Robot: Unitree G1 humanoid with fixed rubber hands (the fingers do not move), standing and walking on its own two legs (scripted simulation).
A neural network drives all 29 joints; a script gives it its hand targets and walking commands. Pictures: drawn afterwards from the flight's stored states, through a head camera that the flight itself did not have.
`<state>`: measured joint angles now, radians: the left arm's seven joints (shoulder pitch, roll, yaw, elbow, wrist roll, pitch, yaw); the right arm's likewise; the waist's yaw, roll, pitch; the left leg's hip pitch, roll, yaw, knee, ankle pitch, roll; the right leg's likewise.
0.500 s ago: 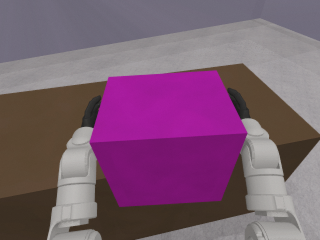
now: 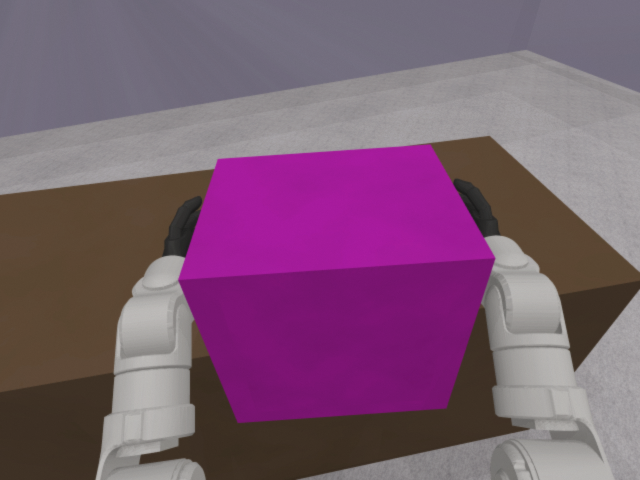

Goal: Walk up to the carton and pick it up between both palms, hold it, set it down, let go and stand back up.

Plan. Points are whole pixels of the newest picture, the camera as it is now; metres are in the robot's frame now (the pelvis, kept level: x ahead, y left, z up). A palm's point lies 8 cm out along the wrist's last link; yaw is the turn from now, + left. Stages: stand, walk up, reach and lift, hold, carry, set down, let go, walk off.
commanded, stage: hold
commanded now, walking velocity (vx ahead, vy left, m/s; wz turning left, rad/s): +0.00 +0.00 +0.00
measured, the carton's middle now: (333, 284) +0.33 +0.00 +0.12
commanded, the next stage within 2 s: none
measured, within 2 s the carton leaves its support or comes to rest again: neither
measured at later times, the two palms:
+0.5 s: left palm (174, 273) +0.34 +0.19 +0.15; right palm (472, 252) +0.35 -0.16 +0.16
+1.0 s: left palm (180, 267) +0.35 +0.19 +0.15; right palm (472, 248) +0.35 -0.16 +0.15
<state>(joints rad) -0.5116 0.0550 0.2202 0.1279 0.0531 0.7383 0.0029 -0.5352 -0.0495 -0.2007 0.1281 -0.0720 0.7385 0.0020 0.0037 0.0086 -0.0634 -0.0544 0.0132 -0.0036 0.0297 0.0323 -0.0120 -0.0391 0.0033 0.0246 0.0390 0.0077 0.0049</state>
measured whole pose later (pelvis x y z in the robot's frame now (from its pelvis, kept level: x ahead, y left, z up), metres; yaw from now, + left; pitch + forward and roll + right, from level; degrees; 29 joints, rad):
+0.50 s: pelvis -0.01 +0.00 +0.00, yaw +0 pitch +0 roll +0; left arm -0.47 0.06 0.22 0.10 0.06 0.73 -0.01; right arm -0.51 -0.03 -0.20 0.12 -0.08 0.71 0.01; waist 0.01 0.01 -0.07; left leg -0.08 0.01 0.00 0.05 0.03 -0.01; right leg -0.07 0.00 0.03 0.06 0.01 0.01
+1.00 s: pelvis +0.01 +0.00 +0.00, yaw +0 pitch +1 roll +0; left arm -0.43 0.06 0.19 0.01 0.04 0.76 0.01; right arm -0.45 -0.04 -0.17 0.00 -0.06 0.76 -0.01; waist 0.01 0.00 -0.06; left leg -0.06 0.01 0.00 0.04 0.01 -0.01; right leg -0.05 0.00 0.03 0.04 -0.01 0.01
